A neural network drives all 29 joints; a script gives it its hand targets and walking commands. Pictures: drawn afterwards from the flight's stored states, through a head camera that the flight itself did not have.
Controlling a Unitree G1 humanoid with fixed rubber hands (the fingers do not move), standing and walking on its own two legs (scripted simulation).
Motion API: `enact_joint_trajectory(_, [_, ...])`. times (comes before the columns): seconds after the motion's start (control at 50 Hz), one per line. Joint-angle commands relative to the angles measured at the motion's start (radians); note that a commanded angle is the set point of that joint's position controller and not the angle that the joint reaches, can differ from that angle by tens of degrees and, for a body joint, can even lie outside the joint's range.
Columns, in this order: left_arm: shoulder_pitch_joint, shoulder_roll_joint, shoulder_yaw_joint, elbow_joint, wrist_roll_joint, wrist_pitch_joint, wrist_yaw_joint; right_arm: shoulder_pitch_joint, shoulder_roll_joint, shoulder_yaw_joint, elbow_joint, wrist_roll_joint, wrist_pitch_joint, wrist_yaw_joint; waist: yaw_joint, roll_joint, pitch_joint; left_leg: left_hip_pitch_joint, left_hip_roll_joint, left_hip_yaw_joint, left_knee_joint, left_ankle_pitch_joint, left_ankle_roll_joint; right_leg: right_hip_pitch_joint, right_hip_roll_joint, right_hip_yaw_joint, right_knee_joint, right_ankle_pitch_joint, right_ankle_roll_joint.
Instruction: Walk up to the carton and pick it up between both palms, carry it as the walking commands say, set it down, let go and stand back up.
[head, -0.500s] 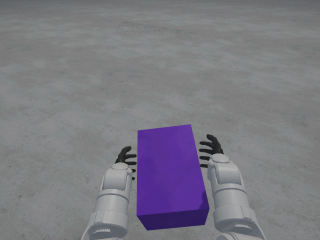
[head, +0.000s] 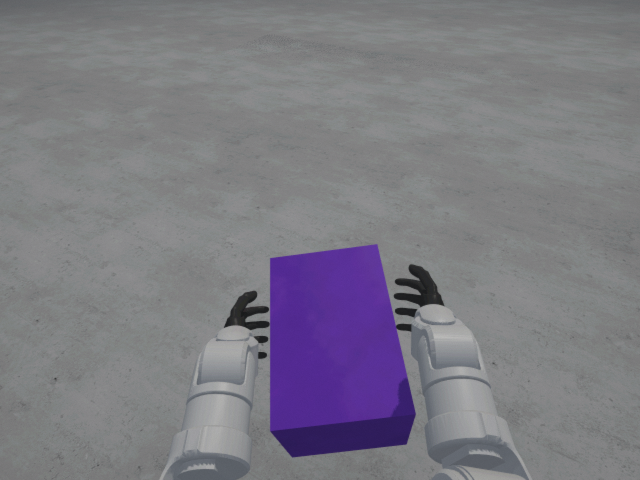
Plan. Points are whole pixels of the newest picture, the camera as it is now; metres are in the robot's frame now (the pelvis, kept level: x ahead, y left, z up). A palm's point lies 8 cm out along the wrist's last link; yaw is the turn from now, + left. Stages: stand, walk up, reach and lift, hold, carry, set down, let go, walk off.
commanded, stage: reach and lift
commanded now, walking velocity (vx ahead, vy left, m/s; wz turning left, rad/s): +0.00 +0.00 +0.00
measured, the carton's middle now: (335, 347) +0.34 +0.00 -0.03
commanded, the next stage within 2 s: hold in 0.54 s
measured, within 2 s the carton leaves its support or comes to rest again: neither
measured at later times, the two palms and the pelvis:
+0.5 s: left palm (228, 354) +0.28 +0.14 +0.05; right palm (430, 331) +0.30 -0.12 +0.07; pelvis -0.01 +0.01 +0.00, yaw +0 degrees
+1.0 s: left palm (233, 349) +0.28 +0.13 +0.05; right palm (434, 327) +0.30 -0.13 +0.07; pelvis -0.01 +0.00 +0.00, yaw +0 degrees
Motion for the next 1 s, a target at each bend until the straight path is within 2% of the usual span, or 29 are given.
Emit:
enact_joint_trajectory(0.0, [-0.743,-0.942,-0.510,-0.139,-0.285,-0.100,-0.251,-0.307,1.047,0.436,0.129,0.254,0.030,0.291,0.000,0.007,-0.278,0.059,-0.010,0.046,-0.048,0.176,-0.007,0.077,-0.002,-0.041,-0.056,0.223,0.021])
enact_joint_trajectory(0.02, [-0.739,-0.952,-0.520,-0.149,-0.288,-0.098,-0.250,-0.301,1.039,0.434,0.119,0.252,0.031,0.293,-0.006,0.016,-0.277,0.059,-0.011,0.045,-0.051,0.172,-0.010,0.079,0.001,-0.042,-0.056,0.219,0.019])
enact_joint_trajectory(0.08, [-0.705,-0.950,-0.513,-0.149,-0.282,-0.091,-0.247,-0.292,1.034,0.445,0.107,0.257,0.037,0.298,0.004,0.014,-0.261,0.052,-0.011,0.044,-0.054,0.177,-0.007,0.084,-0.001,-0.041,-0.061,0.223,0.020])
enact_joint_trajectory(0.18, [-0.683,-0.963,-0.525,-0.160,-0.293,-0.084,-0.246,-0.282,1.024,0.451,0.079,0.261,0.043,0.305,-0.005,0.006,-0.242,0.049,-0.009,0.038,-0.059,0.146,-0.005,0.079,-0.001,-0.040,-0.063,0.190,0.018])
enact_joint_trajectory(0.32, [-0.695,-0.979,-0.514,-0.163,-0.294,-0.077,-0.245,-0.311,1.021,0.460,0.075,0.268,0.049,0.320,0.005,0.001,-0.213,0.026,-0.007,0.041,-0.066,0.060,0.000,0.062,0.002,-0.046,-0.065,0.096,0.010])
enact_joint_trajectory(0.44, [-0.730,-0.996,-0.510,-0.146,-0.293,-0.072,-0.247,-0.336,1.014,0.438,0.101,0.262,0.045,0.329,0.002,0.033,-0.196,0.011,-0.005,0.046,-0.072,-0.008,-0.006,0.046,0.000,-0.051,-0.062,0.030,-0.001])
enact_joint_trajectory(0.46, [-0.732,-0.995,-0.507,-0.142,-0.292,-0.073,-0.249,-0.344,1.020,0.440,0.103,0.262,0.045,0.330,0.002,0.016,-0.195,0.008,-0.004,0.046,-0.071,-0.014,-0.004,0.041,0.001,-0.052,-0.064,0.020,0.001])
enact_joint_trajectory(0.5, [-0.753,-0.995,-0.496,-0.131,-0.290,-0.073,-0.249,-0.353,1.013,0.427,0.119,0.255,0.044,0.333,0.002,0.027,-0.186,0.000,-0.002,0.046,-0.074,-0.044,-0.005,0.036,-0.001,-0.054,-0.061,-0.007,-0.003])
enact_joint_trajectory(0.58, [-0.787,-0.993,-0.475,-0.109,-0.285,-0.081,-0.252,-0.390,1.019,0.415,0.133,0.246,0.040,0.335,0.001,-0.006,-0.183,-0.004,-0.001,0.047,-0.072,-0.080,0.000,0.020,-0.004,-0.054,-0.062,-0.050,0.002])
enact_joint_trajectory(0.62, [-0.800,-0.993,-0.469,-0.099,-0.282,-0.083,-0.253,-0.397,1.016,0.406,0.149,0.244,0.039,0.336,0.002,-0.002,-0.177,-0.006,0.000,0.048,-0.074,-0.100,0.001,0.011,-0.006,-0.052,-0.063,-0.073,0.001])
enact_joint_trajectory(0.66, [-0.791,-0.994,-0.458,-0.082,-0.273,-0.083,-0.251,-0.406,1.016,0.405,0.151,0.241,0.037,0.337,0.009,-0.003,-0.180,-0.006,-0.002,0.050,-0.072,-0.094,0.000,0.015,-0.008,-0.049,-0.063,-0.070,0.002])
enact_joint_trajectory(0.68, [-0.797,-0.995,-0.462,-0.082,-0.275,-0.082,-0.251,-0.393,1.011,0.396,0.162,0.237,0.037,0.336,0.001,0.011,-0.179,0.004,-0.001,0.050,-0.071,-0.090,-0.002,0.007,-0.010,-0.048,-0.064,-0.066,-0.002])
enact_joint_trajectory(0.72, [-0.789,-0.986,-0.456,-0.082,-0.273,-0.084,-0.251,-0.396,1.013,0.399,0.155,0.236,0.037,0.334,0.005,-0.014,-0.188,0.013,-0.002,0.048,-0.065,-0.063,0.000,0.008,-0.012,-0.045,-0.068,-0.054,0.005])
enact_joint_trajectory(0.74, [-0.797,-0.989,-0.462,-0.090,-0.277,-0.087,-0.251,-0.402,1.015,0.406,0.145,0.241,0.036,0.334,0.006,-0.008,-0.202,0.014,-0.004,0.050,-0.063,-0.058,0.000,0.015,-0.011,-0.045,-0.065,-0.045,0.005])
enact_joint_trajectory(0.96, [-0.681,-0.984,-0.502,-0.151,-0.287,-0.070,-0.240,-0.299,1.010,0.447,0.087,0.261,0.053,0.325,0.015,-0.003,-0.230,0.052,-0.010,0.043,-0.054,0.096,0.001,0.054,-0.007,-0.043,-0.068,0.117,0.011])
enact_joint_trajectory(0.98, [-0.676,-0.983,-0.511,-0.157,-0.291,-0.068,-0.241,-0.279,1.007,0.449,0.086,0.263,0.054,0.323,0.008,0.001,-0.226,0.054,-0.009,0.041,-0.054,0.106,0.000,0.050,-0.007,-0.043,-0.070,0.129,0.010])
